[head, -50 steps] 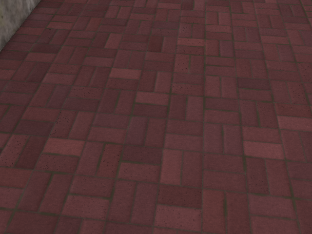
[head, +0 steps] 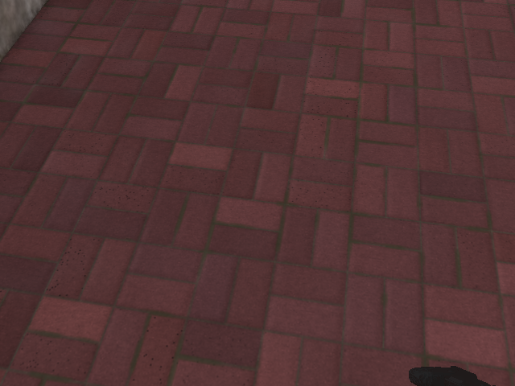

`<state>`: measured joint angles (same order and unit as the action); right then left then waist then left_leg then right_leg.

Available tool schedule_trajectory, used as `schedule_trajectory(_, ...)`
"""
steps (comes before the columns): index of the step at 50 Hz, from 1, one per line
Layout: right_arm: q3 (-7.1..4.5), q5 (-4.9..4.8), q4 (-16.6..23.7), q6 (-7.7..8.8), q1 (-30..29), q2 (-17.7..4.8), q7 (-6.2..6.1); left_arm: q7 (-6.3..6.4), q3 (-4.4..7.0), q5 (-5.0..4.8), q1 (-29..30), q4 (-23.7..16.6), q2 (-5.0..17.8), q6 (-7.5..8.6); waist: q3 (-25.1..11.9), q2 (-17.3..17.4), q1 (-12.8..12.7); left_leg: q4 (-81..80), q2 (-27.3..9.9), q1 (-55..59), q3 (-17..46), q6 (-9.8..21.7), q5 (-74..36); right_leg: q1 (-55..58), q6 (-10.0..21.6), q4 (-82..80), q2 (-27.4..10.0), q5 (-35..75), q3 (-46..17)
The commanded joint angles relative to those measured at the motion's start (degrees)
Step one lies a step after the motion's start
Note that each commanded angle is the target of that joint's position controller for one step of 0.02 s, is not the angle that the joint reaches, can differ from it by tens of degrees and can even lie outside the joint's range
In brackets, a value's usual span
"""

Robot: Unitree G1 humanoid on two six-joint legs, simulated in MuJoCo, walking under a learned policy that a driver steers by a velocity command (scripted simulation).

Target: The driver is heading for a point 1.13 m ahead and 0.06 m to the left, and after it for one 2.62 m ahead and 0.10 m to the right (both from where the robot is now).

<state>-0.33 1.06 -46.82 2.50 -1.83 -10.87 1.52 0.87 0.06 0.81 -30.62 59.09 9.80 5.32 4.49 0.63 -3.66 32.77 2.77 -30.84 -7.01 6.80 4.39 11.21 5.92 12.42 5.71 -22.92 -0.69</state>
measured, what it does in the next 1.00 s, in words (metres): walks ahead: left foot, then right foot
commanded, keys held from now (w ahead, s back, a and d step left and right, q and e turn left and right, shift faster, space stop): w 1.00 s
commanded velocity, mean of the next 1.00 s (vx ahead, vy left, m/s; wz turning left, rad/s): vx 0.50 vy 0.00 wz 0.00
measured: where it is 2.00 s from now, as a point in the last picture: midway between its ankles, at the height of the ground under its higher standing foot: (294, 186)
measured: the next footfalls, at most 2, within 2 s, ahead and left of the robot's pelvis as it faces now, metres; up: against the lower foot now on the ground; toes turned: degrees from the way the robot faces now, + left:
left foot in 0.04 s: +0.19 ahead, +0.06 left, +0.00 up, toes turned +3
right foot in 0.60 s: +0.49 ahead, -0.11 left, +0.00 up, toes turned -3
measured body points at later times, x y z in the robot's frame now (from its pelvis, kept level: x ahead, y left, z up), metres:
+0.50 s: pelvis +0.27 -0.01 +0.02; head +0.30 -0.01 +0.46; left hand +0.47 +0.20 -0.10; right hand +0.17 -0.23 -0.13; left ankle +0.15 +0.05 -0.72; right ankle +0.44 -0.13 -0.69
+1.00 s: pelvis +0.54 -0.04 +0.02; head +0.56 -0.05 +0.47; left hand +0.44 +0.18 -0.12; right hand +0.70 -0.26 -0.11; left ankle +0.70 +0.10 -0.67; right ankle +0.45 -0.11 -0.72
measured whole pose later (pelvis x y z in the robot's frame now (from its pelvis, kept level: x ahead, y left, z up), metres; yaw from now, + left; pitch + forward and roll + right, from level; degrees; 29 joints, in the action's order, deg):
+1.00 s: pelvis +0.54 -0.04 +0.02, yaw +1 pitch +0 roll -1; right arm -1.6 1.3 -51.9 2.0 3.4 -11.6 1.7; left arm -0.1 1.4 0.8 -27.6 61.4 9.7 5.6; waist 2.5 2.0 -3.2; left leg 40.5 -5.2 -35.6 -2.3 2.2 1.2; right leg 2.6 4.9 10.4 5.2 -13.4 4.6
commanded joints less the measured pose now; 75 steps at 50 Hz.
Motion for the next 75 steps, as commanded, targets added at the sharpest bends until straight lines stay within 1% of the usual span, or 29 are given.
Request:
schedule_trajectory(1,-3.55,0.30,-4.98,1.05,23.20,-9.53,-1.82,0.47,2.12,0.12,3.55,-2.56,10.90,0.14,-10.40,-5.05,13.99,-5.25,-0.08,29.24,3.24,4.10,1.07,-11.61,0.04,30.05,-14.47,66.51,-1.58)
schedule_trajectory(2,-4.85,1.50,-6.13,1.08,31.13,-13.98,-2.51,0.06,1.47,0.01,3.12,-4.11,8.28,0.25,-16.68,1.95,15.61,-5.82,-13.49,40.45,18.06,7.54,9.28,-21.62,0.44,48.93,-9.85,40.96,1.23)
schedule_trajectory(3,-5.07,1.38,-5.64,0.60,28.32,-14.64,-1.88,-0.51,1.10,-1.20,-4.69,-3.69,3.63,-0.08,-20.19,11.97,8.60,-12.84,-26.56,50.05,47.58,16.48,12.61,-41.57,-1.41,69.23,0.68,-6.31,0.63)
schedule_trajectory(4,-4.90,-0.83,-5.14,0.49,22.66,-12.20,-1.09,-0.35,2.06,0.31,-0.51,-4.13,8.91,-0.23,-13.06,3.01,8.40,-18.32,-24.23,42.26,45.74,16.33,20.33,-47.26,0.08,69.65,-3.05,-1.51,-3.33)
schedule_trajectory(6,-3.37,-0.68,-4.90,1.39,16.33,-6.01,-0.67,-0.96,2.41,0.56,7.40,-6.20,8.49,0.04,-0.76,-2.21,4.94,-23.38,-20.08,26.21,32.46,12.40,15.96,-45.90,0.30,62.64,-7.52,4.94,-3.00)
schedule_trajectory(7,-2.78,-0.30,-5.80,2.15,16.72,-4.54,-0.85,-1.17,2.44,0.96,8.04,-6.40,7.58,-0.57,0.08,-2.43,3.19,-24.04,-17.53,21.92,27.88,10.14,10.68,-42.85,-0.14,59.15,-9.10,5.89,-3.43)
schedule_trajectory(9,-2.33,-0.29,-7.78,3.26,18.98,-4.02,-1.17,-1.93,1.86,1.48,6.11,-5.60,4.58,-1.92,-0.53,-0.68,1.27,-25.27,-14.74,18.25,21.60,8.23,3.16,-38.84,-1.43,55.39,-9.90,6.93,-2.24)
schedule_trajectory(11,-2.58,-0.60,-9.29,3.97,21.63,-5.71,-1.09,-2.34,1.91,1.46,8.93,-6.67,4.45,-2.57,0.00,0.37,1.09,-26.49,-13.55,17.79,17.83,7.86,-0.65,-41.03,-2.40,51.93,-10.97,9.57,-0.71)
schedule_trajectory(19,-1.88,-0.74,-12.23,3.66,31.28,-6.34,-1.34,-2.68,1.35,0.40,28.86,-12.61,4.63,-2.90,1.49,2.52,6.52,-26.17,-10.70,26.74,11.27,2.98,-13.69,-48.12,-4.55,30.52,-10.72,24.90,4.10)
schedule_trajectory(24,-1.69,0.29,-13.95,3.17,35.12,-6.88,-2.22,-2.55,1.23,0.37,36.00,-14.98,5.10,-2.42,2.00,3.40,8.36,-21.94,-13.69,37.37,11.59,4.42,-21.51,-49.46,-3.09,23.15,-8.49,20.70,4.98)
schedule_trajectory(27,-1.97,0.52,-14.17,3.03,32.68,-8.03,-2.73,-2.13,1.81,0.39,32.02,-14.31,6.17,-1.62,0.40,4.11,4.95,-15.22,-14.89,38.73,10.29,3.61,-36.09,-40.71,-0.33,18.73,-5.65,13.83,5.86)
schedule_trajectory(29,-2.04,0.01,-14.04,2.86,30.62,-8.63,-2.58,-1.12,3.28,0.91,15.81,-8.84,8.53,-0.68,-7.67,2.91,-1.97,1.85,-12.41,33.78,7.66,1.76,-40.88,-20.34,2.62,13.43,-3.33,15.69,6.26)
schedule_trajectory(30,-1.49,-0.60,-12.16,3.12,29.66,-7.22,-2.41,-0.38,4.63,2.41,5.25,-6.51,12.78,-0.21,-14.60,-0.63,-5.72,17.31,-10.10,21.46,6.13,0.78,-23.35,-4.45,5.76,13.40,-13.94,11.51,-4.95)
schedule_trajectory(31,-0.40,-2.73,-11.40,3.04,36.75,-0.90,-1.84,-0.51,6.03,3.02,1.67,-5.90,18.09,-0.52,-22.28,-13.87,-2.86,39.85,0.71,0.16,2.43,-2.06,20.43,11.39,14.93,9.10,-31.29,10.22,-33.23)
schedule_trajectory(32,-2.22,-1.01,-12.10,2.90,33.26,-7.65,-2.08,-1.15,5.65,0.45,4.71,-5.79,14.42,-1.33,-19.41,-5.27,-2.77,44.57,-0.49,-5.37,9.78,-1.09,23.47,6.75,14.44,4.40,-28.88,6.86,-37.19)
schedule_trajectory(33,-2.51,-0.70,-9.94,3.10,27.69,-7.52,-1.88,-1.36,4.80,-0.17,11.40,-6.53,11.68,-1.24,-9.88,-4.43,-0.02,42.91,-3.49,-7.38,10.13,-0.84,17.77,-2.07,12.31,2.72,-26.62,8.01,-27.17)
schedule_trajectory(36,-2.35,0.79,-9.37,1.89,24.99,-4.41,-1.05,-1.32,2.96,0.00,15.20,-5.18,4.90,-0.02,-2.95,-3.13,4.79,34.45,-7.33,0.00,9.57,-2.04,12.02,-17.77,6.92,-1.86,-19.29,20.55,-12.77)
schedule_trajectory(39,-2.35,1.21,-8.88,0.39,24.04,-2.73,-0.10,-1.11,3.01,-0.33,10.77,-2.66,6.10,1.09,-2.43,-3.46,6.12,31.12,-7.50,0.11,7.74,-3.32,9.96,-19.76,6.69,-3.51,-17.61,26.88,-8.16)
schedule_trajectory(45,-1.93,0.47,-3.39,-0.05,8.04,-3.23,0.30,-1.11,2.60,-0.27,4.94,-0.74,6.88,1.01,1.27,-3.83,3.31,14.95,-8.41,-5.87,4.55,-5.26,-2.10,-18.23,5.34,-6.07,-15.10,30.32,-3.30)
schedule_trajectory(52,-1.59,0.14,0.28,0.55,-2.31,-3.95,0.06,-0.13,2.59,0.57,-1.41,1.91,7.87,0.53,2.48,-4.46,0.49,2.48,-6.03,-5.94,3.01,-3.11,-1.43,-6.37,5.62,-2.83,-18.34,37.08,-2.81)
schedule_trajectory(55,-2.24,0.16,-0.48,1.39,1.91,-4.87,-0.39,0.35,2.93,0.86,0.63,2.14,8.92,0.27,0.39,-4.84,3.38,-1.61,-3.07,2.74,1.68,-0.50,5.04,-4.47,4.29,4.72,-18.84,51.92,-1.16)
schedule_trajectory(57,-3.76,0.82,-6.07,2.39,18.38,-7.21,-1.36,0.17,2.89,0.44,2.29,1.91,9.04,0.01,-8.14,-2.86,10.01,-6.39,-1.23,23.81,1.51,2.31,3.19,-10.33,2.32,23.28,-15.46,55.11,1.88)
schedule_trajectory(58,-5.16,2.28,-8.05,2.82,29.07,-12.15,-2.03,0.00,2.26,-0.11,2.65,-0.18,7.25,0.15,-15.66,2.52,13.28,-6.86,-14.16,39.10,15.72,5.61,7.19,-22.74,1.12,40.64,-12.38,35.30,4.07)
schedule_trajectory(59,-6.20,2.16,-8.44,2.32,30.64,-16.26,-1.69,-0.61,1.63,-2.09,-4.32,-0.34,2.26,0.00,-21.47,14.71,9.87,-14.38,-28.41,51.29,43.33,14.09,10.07,-42.46,-1.09,60.64,-1.24,-7.37,5.09)
schedule_trajectory(60,-5.70,-0.04,-7.78,1.62,25.59,-12.96,-1.24,-0.41,3.10,-0.36,0.95,-0.29,7.85,-0.30,-15.77,4.23,8.94,-17.25,-24.96,45.35,42.32,11.87,14.69,-47.57,-0.07,63.60,-4.63,-4.71,-2.25)
schedule_trajectory(62,-4.01,-0.25,-6.62,2.16,16.68,-6.89,-0.80,-0.90,3.19,-0.11,8.22,-2.46,6.53,0.09,-4.60,0.63,5.28,-20.86,-20.45,30.27,27.75,8.24,6.93,-46.34,-0.09,58.56,-8.86,4.87,-1.89)
schedule_trajectory(64,-2.99,-0.41,-8.02,2.87,16.61,-3.74,-1.19,-1.44,3.06,1.20,7.30,-2.00,4.49,-1.30,-2.86,2.04,2.29,-23.00,-16.14,23.19,19.72,5.33,0.65,-40.96,-1.27,53.90,-10.70,6.94,-1.43)
schedule_trajectory(68,-3.15,-0.60,-10.64,4.01,22.38,-5.93,-1.57,-2.33,3.22,1.49,11.67,-3.69,3.86,-3.02,-1.33,2.21,1.55,-25.40,-14.40,22.08,14.62,5.46,-5.46,-43.73,-3.16,49.07,-11.45,11.11,0.64)
schedule_trajectory(75,-2.48,-0.46,-12.54,3.74,29.78,-5.75,-1.73,-2.59,2.46,0.49,27.95,-9.11,3.75,-3.06,1.50,2.67,5.30,-26.47,-12.58,27.21,10.34,3.99,-12.23,-48.40,-4.67,30.85,-10.95,22.33,3.82)
Velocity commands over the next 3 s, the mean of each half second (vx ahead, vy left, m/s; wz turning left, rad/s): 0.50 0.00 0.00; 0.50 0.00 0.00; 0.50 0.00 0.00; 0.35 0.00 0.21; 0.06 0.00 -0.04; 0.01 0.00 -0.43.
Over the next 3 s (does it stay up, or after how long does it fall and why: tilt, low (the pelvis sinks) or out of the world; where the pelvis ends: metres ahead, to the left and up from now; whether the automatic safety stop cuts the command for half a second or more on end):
stays up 1.01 -0.05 0.02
